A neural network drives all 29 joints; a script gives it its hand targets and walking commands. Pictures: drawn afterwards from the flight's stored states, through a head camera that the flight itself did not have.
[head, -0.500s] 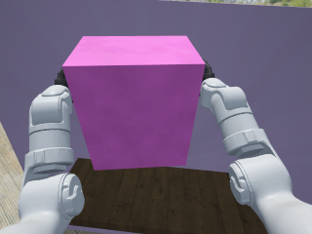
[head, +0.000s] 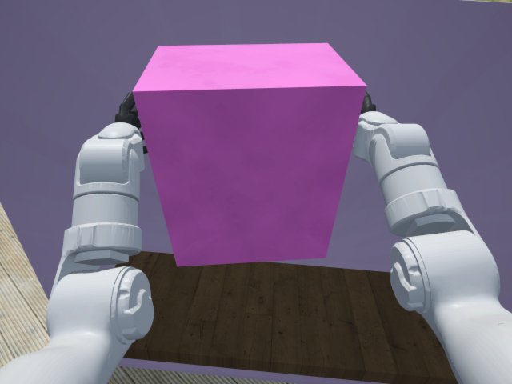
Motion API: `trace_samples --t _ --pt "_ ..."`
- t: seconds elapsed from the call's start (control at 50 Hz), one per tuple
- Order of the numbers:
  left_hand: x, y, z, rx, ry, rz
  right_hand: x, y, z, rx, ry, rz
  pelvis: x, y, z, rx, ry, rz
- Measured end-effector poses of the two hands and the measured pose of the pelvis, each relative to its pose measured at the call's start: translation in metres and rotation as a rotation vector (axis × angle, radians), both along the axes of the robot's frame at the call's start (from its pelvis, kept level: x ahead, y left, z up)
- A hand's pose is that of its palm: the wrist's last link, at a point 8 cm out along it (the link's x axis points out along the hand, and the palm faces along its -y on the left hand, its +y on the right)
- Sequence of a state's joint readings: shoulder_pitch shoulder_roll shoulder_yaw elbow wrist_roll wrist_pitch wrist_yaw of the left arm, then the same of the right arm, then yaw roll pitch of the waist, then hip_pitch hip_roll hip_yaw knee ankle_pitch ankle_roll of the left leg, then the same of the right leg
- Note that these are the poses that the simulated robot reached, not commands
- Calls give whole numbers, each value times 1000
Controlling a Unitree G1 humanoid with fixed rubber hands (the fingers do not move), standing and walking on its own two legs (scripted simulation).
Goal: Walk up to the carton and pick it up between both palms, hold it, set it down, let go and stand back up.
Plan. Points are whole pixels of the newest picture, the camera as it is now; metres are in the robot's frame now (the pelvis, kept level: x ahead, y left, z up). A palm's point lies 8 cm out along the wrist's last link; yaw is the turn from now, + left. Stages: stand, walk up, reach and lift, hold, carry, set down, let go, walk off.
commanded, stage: hold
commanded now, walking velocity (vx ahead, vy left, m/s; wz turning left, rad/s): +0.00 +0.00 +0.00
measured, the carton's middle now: (248, 160) +0.38 -0.01 +0.25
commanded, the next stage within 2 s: none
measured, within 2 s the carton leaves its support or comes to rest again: neither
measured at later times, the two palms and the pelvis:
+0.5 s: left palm (98, 150) +0.37 +0.21 +0.27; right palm (330, 133) +0.38 -0.13 +0.29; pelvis +0.02 +0.00 +0.00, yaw +2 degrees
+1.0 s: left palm (126, 130) +0.38 +0.16 +0.30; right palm (359, 124) +0.38 -0.17 +0.31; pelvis +0.01 +0.00 +0.00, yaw +0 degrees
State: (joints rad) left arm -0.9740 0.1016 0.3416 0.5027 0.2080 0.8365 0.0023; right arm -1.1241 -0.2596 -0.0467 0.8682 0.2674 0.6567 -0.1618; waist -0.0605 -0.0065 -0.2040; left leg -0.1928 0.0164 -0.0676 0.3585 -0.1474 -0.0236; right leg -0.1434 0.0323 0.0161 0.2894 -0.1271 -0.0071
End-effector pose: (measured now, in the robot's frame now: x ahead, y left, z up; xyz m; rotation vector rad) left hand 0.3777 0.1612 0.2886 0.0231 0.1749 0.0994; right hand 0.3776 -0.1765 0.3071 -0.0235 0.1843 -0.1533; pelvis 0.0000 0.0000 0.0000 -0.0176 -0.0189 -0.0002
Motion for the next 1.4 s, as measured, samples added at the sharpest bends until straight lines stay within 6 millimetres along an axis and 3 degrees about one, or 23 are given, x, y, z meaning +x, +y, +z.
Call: trace_samples --t 0.2,0.46,0.56,0.68,0.9,1.02,1.22,1.4 --pt "4 9 8 -22 -16 21 9 8 -3 -17 -21 30 16 -9 1 2 -12 11" --pt "-2 44 -16 -37 -16 28 8 43 -13 -12 -20 41 19 1 1 -2 -43 40" --pt "-7 41 -22 -40 -26 22 2 41 -9 -3 -29 30 13 7 1 -8 -39 35" --pt "-8 24 -21 -25 -8 8 -3 25 -4 -1 -14 9 7 9 0 -8 -33 21" --pt "3 -4 4 -3 -2 -5 1 -4 1 -7 -13 -1 5 0 0 0 -3 -7" --pt "5 5 9 -30 -8 9 6 4 2 -17 -25 17 13 -6 1 3 -14 0" --pt "3 34 -6 -19 -9 22 11 32 -10 -13 -22 39 20 -4 1 1 -34 44" --pt "-5 38 -20 -41 -25 12 1 38 -7 -10 -35 24 15 7 1 -6 -46 34"
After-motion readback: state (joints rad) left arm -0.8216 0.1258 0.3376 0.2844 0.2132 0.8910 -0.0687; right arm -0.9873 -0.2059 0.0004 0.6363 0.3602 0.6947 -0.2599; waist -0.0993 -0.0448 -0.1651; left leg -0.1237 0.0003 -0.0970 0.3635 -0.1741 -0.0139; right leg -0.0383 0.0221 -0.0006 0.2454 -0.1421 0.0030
